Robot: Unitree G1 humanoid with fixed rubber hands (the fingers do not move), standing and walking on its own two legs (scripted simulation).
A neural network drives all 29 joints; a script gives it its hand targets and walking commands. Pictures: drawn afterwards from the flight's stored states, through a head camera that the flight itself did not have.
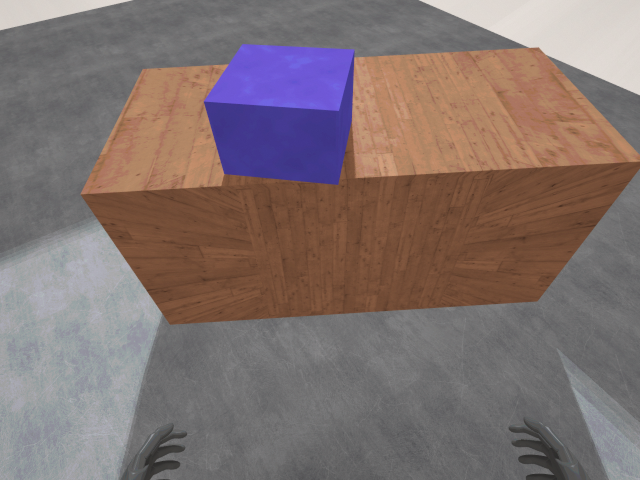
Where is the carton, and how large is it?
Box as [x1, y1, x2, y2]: [204, 44, 354, 184]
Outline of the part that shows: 242,44 204,100 224,173 337,184 351,121 354,50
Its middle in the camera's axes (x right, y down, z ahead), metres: -0.07 -0.29 +0.90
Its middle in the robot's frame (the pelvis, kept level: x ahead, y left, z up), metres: +0.88 +0.10 -0.03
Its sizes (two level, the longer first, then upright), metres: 0.271 0.259 0.187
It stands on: a pedestal, 0.63 m high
